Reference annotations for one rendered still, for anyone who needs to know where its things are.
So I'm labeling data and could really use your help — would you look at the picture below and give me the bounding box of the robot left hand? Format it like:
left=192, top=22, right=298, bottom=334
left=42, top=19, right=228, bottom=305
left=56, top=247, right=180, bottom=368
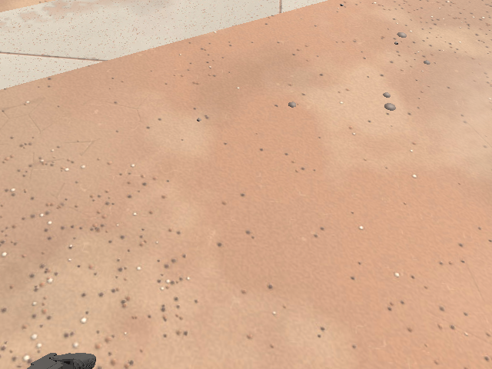
left=27, top=353, right=96, bottom=369

